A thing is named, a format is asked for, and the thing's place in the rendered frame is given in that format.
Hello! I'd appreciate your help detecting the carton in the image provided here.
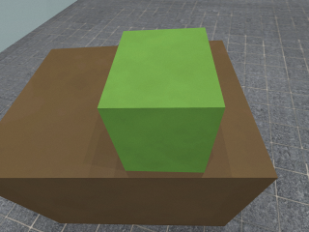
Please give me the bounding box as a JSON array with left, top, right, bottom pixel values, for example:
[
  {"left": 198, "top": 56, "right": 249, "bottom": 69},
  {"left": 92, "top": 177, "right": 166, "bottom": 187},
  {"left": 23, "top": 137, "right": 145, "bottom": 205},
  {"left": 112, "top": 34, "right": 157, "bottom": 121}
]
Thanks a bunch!
[{"left": 98, "top": 27, "right": 226, "bottom": 173}]

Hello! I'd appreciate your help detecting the pedestal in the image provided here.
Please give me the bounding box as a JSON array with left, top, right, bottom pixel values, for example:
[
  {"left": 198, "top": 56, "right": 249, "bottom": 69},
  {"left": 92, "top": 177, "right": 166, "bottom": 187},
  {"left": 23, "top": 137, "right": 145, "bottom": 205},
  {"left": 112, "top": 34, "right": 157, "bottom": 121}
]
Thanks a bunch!
[{"left": 0, "top": 40, "right": 278, "bottom": 226}]

